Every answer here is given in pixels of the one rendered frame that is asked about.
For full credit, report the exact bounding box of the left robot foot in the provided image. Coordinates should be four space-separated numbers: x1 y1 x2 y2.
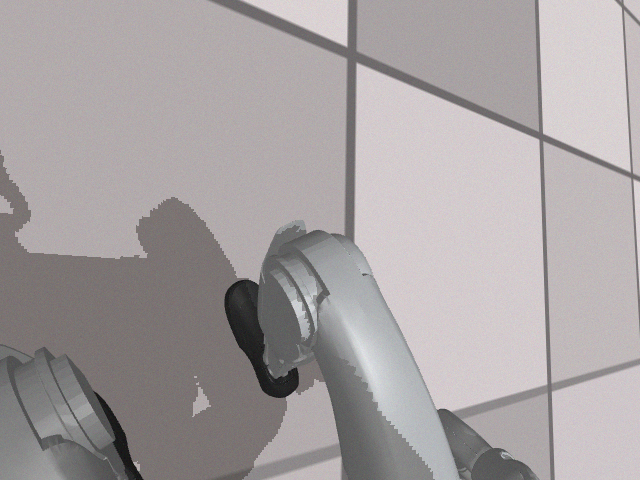
94 391 143 480

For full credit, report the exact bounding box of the right robot foot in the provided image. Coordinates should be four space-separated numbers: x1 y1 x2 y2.
224 280 299 398

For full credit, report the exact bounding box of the right robot hand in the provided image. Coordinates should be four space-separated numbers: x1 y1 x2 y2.
436 409 493 480

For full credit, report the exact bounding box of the right robot arm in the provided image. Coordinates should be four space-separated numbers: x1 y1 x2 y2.
471 448 540 480

